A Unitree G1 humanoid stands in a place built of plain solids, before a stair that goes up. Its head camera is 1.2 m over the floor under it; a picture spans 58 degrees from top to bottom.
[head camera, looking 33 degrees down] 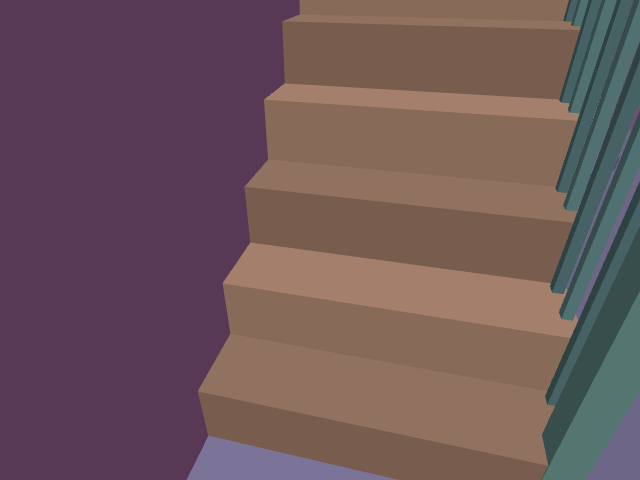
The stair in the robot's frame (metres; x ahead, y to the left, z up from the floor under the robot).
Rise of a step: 0.20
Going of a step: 0.22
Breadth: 0.97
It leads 13 degrees to the right of straight ahead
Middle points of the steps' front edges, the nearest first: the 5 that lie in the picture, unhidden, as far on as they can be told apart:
0.66 -0.13 0.21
0.87 -0.19 0.41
1.09 -0.24 0.62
1.31 -0.29 0.82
1.52 -0.34 1.02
